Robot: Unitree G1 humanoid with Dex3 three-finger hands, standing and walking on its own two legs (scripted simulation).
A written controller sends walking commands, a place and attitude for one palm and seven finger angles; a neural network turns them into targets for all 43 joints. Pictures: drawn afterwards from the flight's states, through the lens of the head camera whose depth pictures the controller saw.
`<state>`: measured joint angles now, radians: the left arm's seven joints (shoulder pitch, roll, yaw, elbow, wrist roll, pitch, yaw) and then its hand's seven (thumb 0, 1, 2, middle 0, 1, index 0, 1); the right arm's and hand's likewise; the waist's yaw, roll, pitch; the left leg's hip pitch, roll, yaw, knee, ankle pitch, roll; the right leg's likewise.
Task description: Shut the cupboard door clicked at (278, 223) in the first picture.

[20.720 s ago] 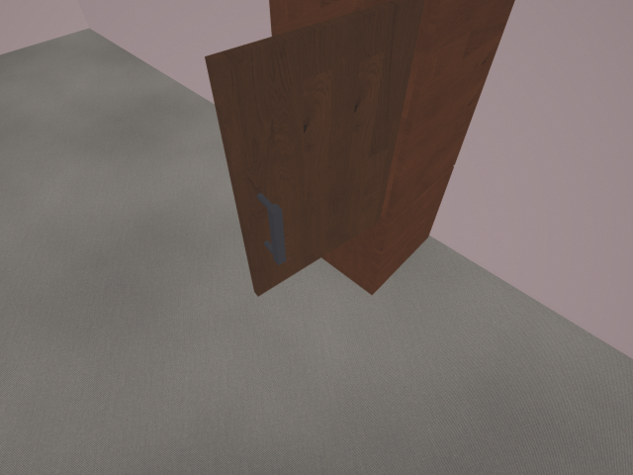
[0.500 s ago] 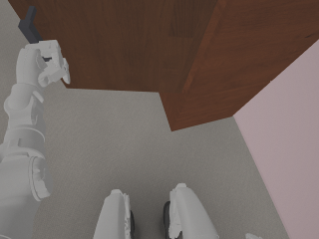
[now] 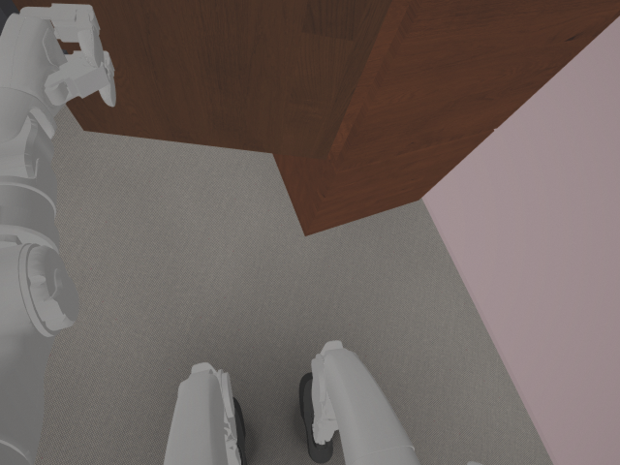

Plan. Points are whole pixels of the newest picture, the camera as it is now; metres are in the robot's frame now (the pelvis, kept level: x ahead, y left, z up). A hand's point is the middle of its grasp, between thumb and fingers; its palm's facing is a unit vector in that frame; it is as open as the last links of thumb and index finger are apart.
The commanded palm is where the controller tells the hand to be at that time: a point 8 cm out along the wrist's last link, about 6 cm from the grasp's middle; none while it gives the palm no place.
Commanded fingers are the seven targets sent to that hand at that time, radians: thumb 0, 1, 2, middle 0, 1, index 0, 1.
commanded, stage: push the door shut along its arc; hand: left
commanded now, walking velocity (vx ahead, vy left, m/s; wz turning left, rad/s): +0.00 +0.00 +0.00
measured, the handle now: (26, 24) +0.62 +0.25 +0.06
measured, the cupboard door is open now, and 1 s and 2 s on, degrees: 67 60 60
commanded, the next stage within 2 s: pull the fist back off the door in 0.36 s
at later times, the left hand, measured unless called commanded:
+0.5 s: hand (125, 33) +0.61 +0.15 +0.06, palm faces -0.25 -0.97 +0.00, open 3.2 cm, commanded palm +0.62 +0.15 +0.06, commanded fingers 0.00 0.90 0.90 -1.30 -1.50 -1.30 -1.50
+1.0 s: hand (128, 59) +0.57 +0.14 +0.06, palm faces +0.11 -0.99 -0.04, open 3.1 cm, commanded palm +0.53 +0.17 +0.06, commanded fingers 0.00 0.90 0.90 -1.30 -1.50 -1.30 -1.50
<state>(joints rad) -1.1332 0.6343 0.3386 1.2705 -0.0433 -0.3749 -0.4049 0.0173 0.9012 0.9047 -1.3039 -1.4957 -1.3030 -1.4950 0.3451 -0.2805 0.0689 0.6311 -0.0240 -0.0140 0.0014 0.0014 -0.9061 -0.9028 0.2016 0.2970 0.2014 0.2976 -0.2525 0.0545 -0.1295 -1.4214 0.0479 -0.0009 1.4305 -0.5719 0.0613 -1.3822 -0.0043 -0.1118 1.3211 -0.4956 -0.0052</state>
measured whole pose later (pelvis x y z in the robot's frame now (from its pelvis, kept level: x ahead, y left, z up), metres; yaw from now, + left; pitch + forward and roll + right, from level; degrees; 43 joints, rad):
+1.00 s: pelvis +0.02 -0.02 +0.02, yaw +0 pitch +31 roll -4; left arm -1.01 0.48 0.40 1.21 -0.01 -0.44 -0.04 0.02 0.90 0.90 -1.30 -1.50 -1.30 -1.49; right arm 0.40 -0.25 0.04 0.62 -0.06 0.01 0.07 0.00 -0.91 -0.90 0.20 0.30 0.20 0.30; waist -0.23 0.06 -0.13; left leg -1.30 0.06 0.01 1.33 -0.57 0.03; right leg -1.29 0.02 -0.10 1.25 -0.50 -0.03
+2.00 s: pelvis +0.04 -0.01 +0.11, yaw +3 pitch +12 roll -1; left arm -0.18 0.26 0.17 0.44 -0.20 -0.37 -0.14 0.02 0.90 0.90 -1.27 -1.46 -1.27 -1.46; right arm 0.28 -0.27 0.00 0.57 0.04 -0.01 -0.03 0.01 -0.91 -0.90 0.20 0.30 0.20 0.30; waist -0.03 0.03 -0.10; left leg -0.67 0.02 0.04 0.89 -0.44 0.03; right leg -0.67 -0.01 -0.06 0.85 -0.40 -0.01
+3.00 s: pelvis +0.06 -0.02 +0.16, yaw +2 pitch -4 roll +0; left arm 0.46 0.33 0.33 -0.35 -0.06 -0.09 0.10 0.02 0.89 0.90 -0.22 -0.31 -0.22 -0.31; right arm 0.20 -0.23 0.01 0.65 0.01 -0.12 -0.08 0.01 -0.91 -0.90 0.20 0.30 0.20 0.30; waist 0.07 0.08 0.02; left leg -0.08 0.01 0.05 0.40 -0.25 0.01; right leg -0.10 0.01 -0.05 0.39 -0.23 -0.02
